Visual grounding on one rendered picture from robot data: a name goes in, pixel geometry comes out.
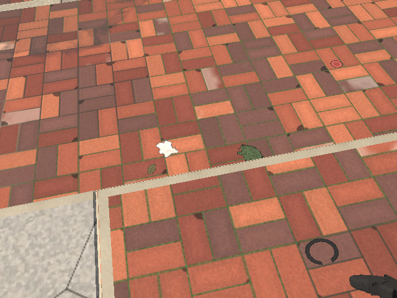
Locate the robot right hand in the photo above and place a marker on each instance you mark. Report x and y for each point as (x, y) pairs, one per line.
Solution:
(385, 287)

